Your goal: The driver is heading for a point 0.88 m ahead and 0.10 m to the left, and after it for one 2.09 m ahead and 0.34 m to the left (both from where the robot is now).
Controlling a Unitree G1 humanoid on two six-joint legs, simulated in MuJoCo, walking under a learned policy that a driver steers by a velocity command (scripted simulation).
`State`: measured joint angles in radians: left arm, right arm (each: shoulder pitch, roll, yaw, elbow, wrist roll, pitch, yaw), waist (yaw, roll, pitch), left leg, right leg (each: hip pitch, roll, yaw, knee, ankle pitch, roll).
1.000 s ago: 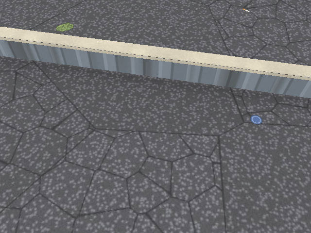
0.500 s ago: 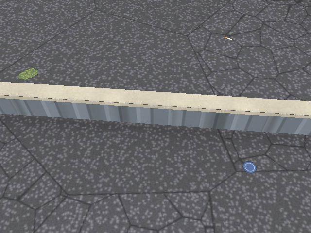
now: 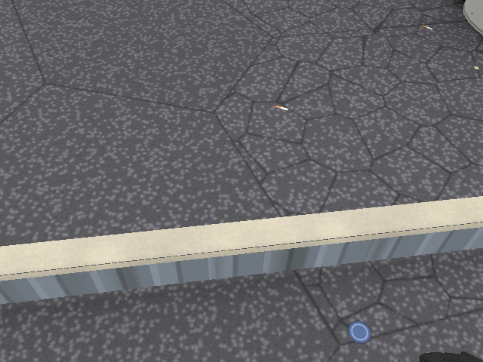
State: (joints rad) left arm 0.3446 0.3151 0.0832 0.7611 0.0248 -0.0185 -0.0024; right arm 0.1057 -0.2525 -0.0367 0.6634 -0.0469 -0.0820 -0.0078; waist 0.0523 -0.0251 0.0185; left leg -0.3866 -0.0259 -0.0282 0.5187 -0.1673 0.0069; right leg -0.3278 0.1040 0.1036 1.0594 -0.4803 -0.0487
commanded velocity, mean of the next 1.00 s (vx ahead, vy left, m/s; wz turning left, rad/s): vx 0.23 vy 0.00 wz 0.18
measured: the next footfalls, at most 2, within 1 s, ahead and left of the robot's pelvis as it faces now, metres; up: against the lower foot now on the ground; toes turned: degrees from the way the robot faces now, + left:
right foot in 0.32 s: +0.20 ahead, -0.12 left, +0.00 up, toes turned -5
left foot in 0.72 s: +0.15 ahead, +0.09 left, +0.00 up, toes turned +8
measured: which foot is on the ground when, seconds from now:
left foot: down 0.00-0.32, up 0.34-0.70, down 0.72-1.00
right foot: up 0.00-0.30, down 0.32-0.72, up 0.74-1.00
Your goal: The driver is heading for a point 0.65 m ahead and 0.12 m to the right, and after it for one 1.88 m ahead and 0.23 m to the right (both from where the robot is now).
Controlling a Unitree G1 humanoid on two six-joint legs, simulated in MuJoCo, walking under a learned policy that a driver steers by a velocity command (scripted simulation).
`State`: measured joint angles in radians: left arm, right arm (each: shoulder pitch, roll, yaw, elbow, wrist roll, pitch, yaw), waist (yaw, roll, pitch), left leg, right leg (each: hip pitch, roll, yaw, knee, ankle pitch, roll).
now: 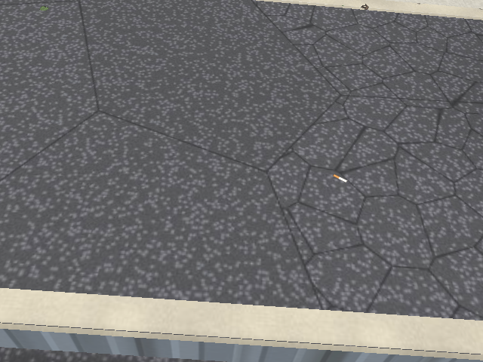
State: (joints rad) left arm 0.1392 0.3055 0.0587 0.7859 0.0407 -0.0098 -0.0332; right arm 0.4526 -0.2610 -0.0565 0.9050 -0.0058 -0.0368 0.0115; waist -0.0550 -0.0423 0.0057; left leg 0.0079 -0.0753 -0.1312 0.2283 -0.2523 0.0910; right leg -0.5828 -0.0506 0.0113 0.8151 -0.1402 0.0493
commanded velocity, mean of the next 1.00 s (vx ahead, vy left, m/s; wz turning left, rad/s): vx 0.49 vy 0.00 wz -0.28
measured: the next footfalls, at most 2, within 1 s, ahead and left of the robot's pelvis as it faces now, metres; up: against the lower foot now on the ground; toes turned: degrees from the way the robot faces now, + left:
right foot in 0.18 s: +0.26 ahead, -0.11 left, +0.00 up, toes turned +2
left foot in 0.80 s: +0.67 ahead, +0.11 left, +0.14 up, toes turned -13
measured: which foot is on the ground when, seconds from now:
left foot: down 0.00-0.20, up 0.22-0.78, down 0.80-1.00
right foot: up 0.00-0.16, down 0.18-0.80, up 0.82-1.00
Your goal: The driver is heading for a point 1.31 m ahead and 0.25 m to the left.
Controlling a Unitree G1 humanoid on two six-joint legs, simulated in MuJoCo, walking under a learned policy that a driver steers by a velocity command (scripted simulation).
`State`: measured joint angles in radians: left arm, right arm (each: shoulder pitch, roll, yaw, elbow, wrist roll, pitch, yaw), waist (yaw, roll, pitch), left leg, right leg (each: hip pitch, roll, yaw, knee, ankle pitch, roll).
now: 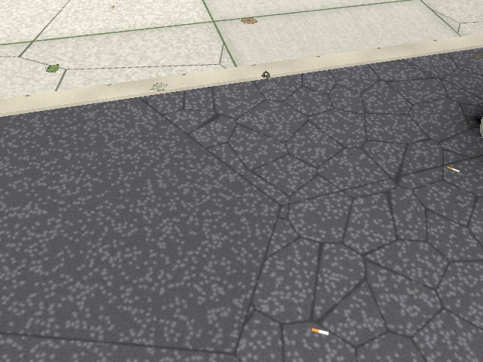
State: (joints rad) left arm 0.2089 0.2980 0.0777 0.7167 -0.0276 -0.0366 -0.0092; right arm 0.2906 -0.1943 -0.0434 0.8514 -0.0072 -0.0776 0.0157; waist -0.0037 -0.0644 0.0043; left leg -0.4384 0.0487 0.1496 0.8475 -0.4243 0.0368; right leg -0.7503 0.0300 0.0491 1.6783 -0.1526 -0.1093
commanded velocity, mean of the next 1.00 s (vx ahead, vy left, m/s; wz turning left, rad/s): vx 0.50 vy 0.00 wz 0.27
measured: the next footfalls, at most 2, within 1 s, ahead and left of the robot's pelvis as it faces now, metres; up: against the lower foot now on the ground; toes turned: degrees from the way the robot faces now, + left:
right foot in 0.38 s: +0.40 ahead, -0.10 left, +0.00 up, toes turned +0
left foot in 0.86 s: +0.65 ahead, +0.22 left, +0.00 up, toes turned +21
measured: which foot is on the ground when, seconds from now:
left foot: down 0.00-0.38, up 0.40-0.84, down 0.86-1.00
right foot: up 0.00-0.36, down 0.38-0.88, up 0.90-1.00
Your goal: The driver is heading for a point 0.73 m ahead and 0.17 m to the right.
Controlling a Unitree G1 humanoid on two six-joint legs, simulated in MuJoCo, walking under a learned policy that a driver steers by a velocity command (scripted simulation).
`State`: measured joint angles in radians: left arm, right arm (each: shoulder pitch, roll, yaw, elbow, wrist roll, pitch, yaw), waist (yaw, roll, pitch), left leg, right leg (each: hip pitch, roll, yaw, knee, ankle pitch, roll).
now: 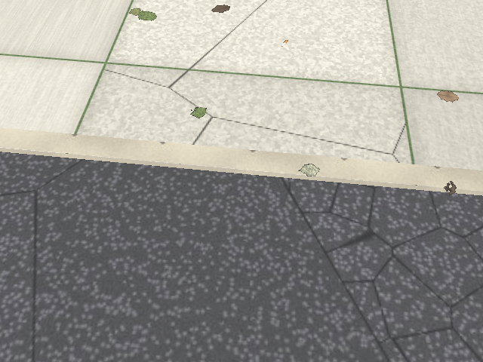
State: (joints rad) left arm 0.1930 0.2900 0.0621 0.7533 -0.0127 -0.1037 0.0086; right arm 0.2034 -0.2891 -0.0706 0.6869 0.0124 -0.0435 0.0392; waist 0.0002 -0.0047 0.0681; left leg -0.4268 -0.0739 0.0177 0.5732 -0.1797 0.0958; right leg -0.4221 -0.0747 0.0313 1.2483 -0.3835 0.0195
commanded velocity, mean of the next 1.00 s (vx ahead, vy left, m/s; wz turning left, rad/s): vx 0.48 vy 0.00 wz -0.32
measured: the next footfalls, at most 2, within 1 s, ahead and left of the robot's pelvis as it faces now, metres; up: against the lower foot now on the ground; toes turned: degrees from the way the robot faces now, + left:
right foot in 0.44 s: +0.42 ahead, -0.16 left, +0.00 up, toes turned -8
left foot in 0.90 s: +0.73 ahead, -0.03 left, +0.00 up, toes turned -26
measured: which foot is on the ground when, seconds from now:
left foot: down 0.00-0.44, up 0.46-0.88, down 0.90-1.00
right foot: up 0.00-0.42, down 0.44-0.90, up 0.92-1.00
